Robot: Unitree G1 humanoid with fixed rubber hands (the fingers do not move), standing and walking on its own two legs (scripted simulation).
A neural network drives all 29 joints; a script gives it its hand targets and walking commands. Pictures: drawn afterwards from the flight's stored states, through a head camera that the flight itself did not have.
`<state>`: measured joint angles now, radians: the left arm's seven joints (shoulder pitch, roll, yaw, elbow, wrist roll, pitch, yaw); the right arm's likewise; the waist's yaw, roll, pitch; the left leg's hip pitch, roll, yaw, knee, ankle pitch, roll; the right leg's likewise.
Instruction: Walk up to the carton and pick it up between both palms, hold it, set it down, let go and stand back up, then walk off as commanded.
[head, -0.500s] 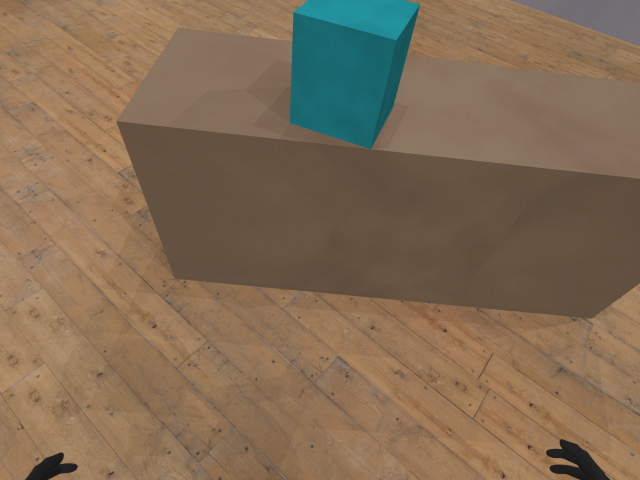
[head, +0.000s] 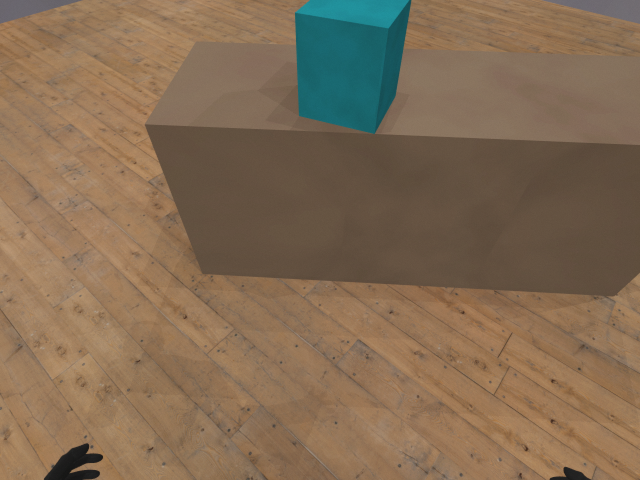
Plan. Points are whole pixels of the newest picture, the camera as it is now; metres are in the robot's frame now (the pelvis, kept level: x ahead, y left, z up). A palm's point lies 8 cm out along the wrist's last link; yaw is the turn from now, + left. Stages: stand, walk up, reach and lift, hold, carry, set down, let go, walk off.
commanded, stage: walk off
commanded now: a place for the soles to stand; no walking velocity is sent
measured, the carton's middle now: (351, 60) +1.06 -0.06 +0.02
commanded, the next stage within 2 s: stand in 0.50 s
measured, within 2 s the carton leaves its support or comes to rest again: neither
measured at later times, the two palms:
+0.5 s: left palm out of the picture +0.11 +0.32 -0.07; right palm out of the picture +0.14 -0.32 -0.06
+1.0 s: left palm out of the picture +0.12 +0.31 -0.07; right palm out of the picture +0.14 -0.32 -0.06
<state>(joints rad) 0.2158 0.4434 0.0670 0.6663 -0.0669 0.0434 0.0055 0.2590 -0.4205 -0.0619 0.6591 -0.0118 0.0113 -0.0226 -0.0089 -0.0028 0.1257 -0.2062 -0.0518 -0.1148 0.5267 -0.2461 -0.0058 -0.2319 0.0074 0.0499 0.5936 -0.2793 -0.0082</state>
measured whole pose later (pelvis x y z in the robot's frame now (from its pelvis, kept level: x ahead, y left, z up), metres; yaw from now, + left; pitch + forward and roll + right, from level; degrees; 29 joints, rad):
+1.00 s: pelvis -0.01 +0.00 +0.00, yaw +0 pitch -3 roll +0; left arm 0.18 0.44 0.02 0.74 -0.07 0.00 -0.01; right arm 0.15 -0.42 -0.06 0.72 -0.01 -0.01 0.00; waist -0.01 0.00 0.08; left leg -0.18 -0.04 -0.12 0.48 -0.24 -0.01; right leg -0.19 0.01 0.05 0.51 -0.26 0.00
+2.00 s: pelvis -0.01 -0.01 +0.01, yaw +0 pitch -4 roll +1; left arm 0.17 0.44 0.01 0.81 -0.07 0.00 0.00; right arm 0.15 -0.42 -0.06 0.78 -0.01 -0.01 0.00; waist -0.01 0.00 0.07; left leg -0.17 -0.04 -0.12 0.44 -0.21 -0.02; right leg -0.18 0.01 0.05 0.48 -0.24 0.00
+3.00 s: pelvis -0.02 +0.00 +0.01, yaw +0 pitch -4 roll +1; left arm 0.17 0.44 0.01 0.83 -0.07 0.00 0.00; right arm 0.15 -0.42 -0.06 0.80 -0.01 -0.01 0.00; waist -0.01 0.00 0.06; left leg -0.17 -0.04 -0.12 0.44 -0.20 -0.02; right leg -0.18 0.01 0.05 0.47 -0.23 0.00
